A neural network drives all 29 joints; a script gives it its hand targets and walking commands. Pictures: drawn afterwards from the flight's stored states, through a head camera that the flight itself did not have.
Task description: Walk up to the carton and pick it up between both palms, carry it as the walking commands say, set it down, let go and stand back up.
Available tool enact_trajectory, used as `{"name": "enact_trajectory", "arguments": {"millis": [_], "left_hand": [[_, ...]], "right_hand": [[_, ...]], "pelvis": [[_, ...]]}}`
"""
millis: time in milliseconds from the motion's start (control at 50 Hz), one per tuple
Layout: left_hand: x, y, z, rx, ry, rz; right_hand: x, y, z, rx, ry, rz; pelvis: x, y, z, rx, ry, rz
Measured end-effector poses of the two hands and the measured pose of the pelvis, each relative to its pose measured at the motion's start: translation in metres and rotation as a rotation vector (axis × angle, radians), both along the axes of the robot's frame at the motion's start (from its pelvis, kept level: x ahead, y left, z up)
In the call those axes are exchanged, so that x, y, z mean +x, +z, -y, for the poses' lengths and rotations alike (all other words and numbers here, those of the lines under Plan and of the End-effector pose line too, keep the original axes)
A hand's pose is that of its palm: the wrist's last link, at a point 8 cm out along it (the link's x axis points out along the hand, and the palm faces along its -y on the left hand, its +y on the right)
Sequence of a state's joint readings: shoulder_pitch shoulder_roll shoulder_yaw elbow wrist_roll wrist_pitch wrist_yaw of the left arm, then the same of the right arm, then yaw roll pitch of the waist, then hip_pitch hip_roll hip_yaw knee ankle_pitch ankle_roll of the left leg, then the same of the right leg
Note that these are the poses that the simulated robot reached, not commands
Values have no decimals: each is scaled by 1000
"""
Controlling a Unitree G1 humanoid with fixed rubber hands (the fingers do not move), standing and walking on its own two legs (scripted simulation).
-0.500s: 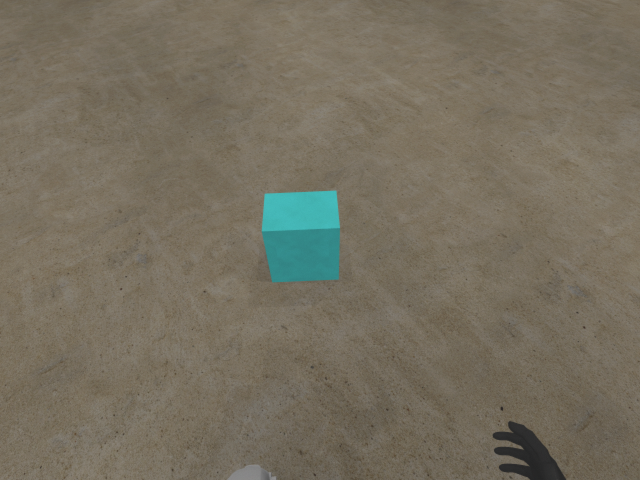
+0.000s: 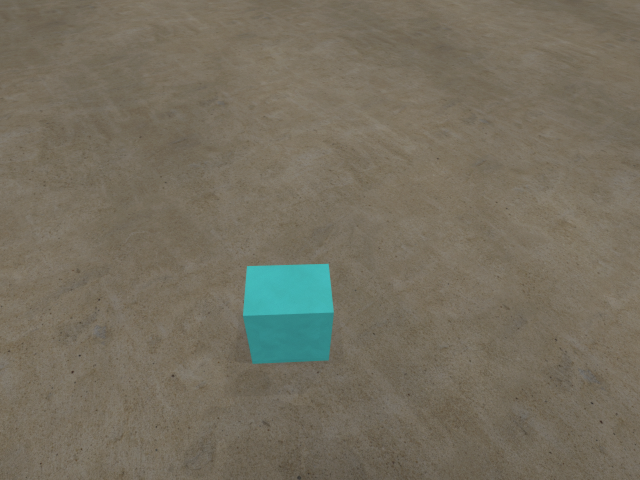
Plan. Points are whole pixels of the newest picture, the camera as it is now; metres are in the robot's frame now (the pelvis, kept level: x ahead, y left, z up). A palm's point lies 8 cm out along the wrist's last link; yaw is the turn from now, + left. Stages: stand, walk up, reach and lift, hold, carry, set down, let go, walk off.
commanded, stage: walk up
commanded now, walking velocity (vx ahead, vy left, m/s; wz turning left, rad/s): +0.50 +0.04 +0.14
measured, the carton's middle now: (289, 315) +0.76 +0.09 -0.62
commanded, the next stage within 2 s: none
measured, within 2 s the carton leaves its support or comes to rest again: neither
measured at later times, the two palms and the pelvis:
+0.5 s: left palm out of the picture +0.15 +0.28 -0.11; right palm (462, 344) +0.38 -0.23 -0.12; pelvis +0.22 +0.02 +0.00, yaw +2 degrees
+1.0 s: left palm (127, 339) +0.40 +0.34 -0.13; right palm (434, 334) +0.39 -0.18 -0.11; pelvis +0.35 +0.08 +0.00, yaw +2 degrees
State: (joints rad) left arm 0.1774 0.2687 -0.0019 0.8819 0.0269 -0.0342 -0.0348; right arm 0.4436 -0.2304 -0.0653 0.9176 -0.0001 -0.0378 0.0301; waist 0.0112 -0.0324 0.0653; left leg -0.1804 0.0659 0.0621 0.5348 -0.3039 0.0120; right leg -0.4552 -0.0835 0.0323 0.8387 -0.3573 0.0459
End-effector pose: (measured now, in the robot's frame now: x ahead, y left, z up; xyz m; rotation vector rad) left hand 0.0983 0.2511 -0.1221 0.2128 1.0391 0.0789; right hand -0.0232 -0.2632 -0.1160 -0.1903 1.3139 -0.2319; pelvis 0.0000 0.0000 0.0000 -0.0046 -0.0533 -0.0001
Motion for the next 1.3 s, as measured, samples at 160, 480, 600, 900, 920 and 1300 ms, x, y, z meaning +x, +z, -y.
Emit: {"name": "enact_trajectory", "arguments": {"millis": [160, 480, 600, 900, 920, 1300], "left_hand": [[55, 8, 27, 64, 71, -12], [45, 17, -19, 108, 160, -414], [123, -36, -66, 48, 117, -411], [290, -18, -93, -11, 62, -122], [292, -17, -92, -10, 68, -120], [285, 27, -88, 137, 163, -262]], "right_hand": [[142, -24, 39, 42, 77, 102], [393, -6, -21, 90, 166, 265], [434, -23, -62, 18, 141, 271], [385, 12, -86, -40, 46, 93], [391, 12, -85, -38, 51, 98], [517, -13, -83, 94, 135, 128]], "pelvis": [[82, -7, 34, 59, 41, -24], [213, 2, -12, 72, 32, -46], [280, -30, -62, -14, 5, -57], [334, 2, -89, -43, 13, 18], [336, 2, -87, -40, 18, 20], [398, 14, -70, 88, 68, -42]]}}
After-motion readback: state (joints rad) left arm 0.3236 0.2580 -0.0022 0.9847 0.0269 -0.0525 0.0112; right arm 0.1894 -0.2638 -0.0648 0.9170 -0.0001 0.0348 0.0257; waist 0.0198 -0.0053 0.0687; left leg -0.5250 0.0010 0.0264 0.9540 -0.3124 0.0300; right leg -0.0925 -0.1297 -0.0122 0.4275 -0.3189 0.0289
